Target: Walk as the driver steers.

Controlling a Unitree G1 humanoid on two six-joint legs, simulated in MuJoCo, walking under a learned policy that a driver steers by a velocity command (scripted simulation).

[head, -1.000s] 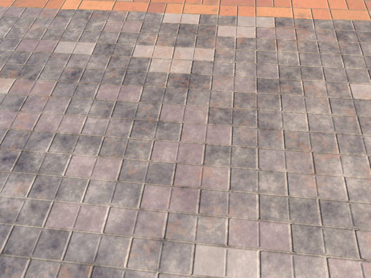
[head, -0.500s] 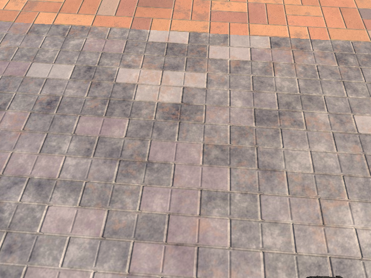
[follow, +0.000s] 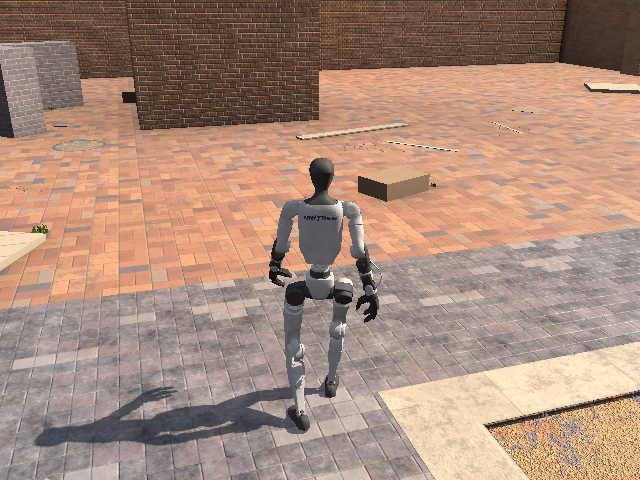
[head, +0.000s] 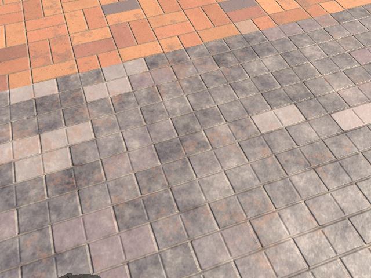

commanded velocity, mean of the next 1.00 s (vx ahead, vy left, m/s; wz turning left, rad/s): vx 0.22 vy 0.00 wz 0.07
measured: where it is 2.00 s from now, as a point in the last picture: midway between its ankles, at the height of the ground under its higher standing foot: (178, 274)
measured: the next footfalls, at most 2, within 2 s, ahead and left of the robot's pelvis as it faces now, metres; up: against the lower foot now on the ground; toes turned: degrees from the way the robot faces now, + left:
left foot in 0.50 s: +0.42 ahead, +0.03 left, +0.00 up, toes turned -5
right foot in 1.04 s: +0.38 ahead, -0.16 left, +0.00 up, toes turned +17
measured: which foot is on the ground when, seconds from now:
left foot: up 0.00-0.48, down 0.50-1.00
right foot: down 0.00-0.50, up 0.52-1.00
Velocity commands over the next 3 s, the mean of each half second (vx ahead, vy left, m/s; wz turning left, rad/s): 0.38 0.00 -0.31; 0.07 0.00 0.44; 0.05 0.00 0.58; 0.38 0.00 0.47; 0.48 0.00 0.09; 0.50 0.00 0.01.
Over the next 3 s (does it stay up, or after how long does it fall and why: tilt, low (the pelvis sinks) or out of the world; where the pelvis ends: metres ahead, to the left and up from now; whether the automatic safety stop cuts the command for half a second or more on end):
stays up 0.88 0.45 0.02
